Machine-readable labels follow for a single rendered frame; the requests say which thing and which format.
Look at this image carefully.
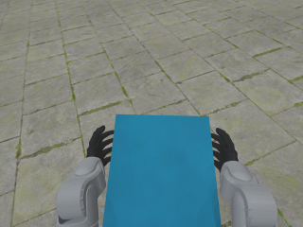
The robot left hand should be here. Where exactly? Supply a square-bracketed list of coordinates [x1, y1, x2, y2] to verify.
[86, 125, 115, 167]

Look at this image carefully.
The carton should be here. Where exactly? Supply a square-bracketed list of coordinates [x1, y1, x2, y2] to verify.
[102, 114, 222, 227]

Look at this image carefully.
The robot right hand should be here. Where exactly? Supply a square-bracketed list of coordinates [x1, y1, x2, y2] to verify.
[211, 128, 239, 173]

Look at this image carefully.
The robot left forearm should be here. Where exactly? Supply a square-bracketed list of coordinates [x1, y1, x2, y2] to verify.
[56, 156, 106, 227]

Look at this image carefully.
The robot right forearm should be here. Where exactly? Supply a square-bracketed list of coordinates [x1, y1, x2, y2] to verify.
[220, 161, 278, 227]

